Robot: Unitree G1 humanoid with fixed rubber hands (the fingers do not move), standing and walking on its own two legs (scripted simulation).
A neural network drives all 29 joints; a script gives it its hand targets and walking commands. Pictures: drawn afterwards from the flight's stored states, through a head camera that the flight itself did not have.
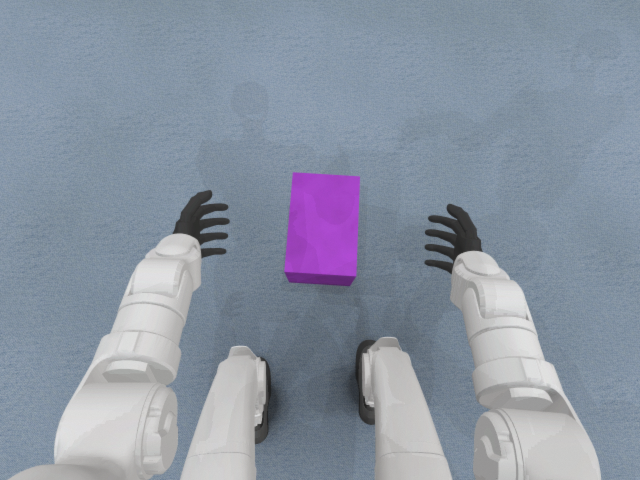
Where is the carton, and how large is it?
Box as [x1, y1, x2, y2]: [284, 172, 359, 285]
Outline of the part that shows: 293,172 284,269 286,276 290,282 349,285 355,277 356,271 359,176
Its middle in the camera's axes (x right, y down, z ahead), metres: +0.01 -0.01 +1.02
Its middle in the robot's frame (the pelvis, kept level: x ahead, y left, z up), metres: +0.54 -0.02 -0.59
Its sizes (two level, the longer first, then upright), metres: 0.253 0.169 0.176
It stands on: the floor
